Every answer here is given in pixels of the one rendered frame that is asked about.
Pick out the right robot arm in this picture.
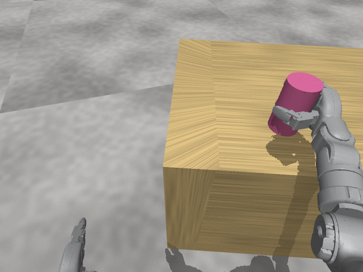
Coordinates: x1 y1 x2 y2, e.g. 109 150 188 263
311 117 363 272

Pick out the right robot hand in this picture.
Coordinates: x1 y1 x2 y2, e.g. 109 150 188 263
272 80 342 130

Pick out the left robot hand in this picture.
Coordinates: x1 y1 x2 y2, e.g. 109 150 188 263
58 218 96 272

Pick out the can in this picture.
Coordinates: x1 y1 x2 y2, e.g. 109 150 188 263
268 72 324 137

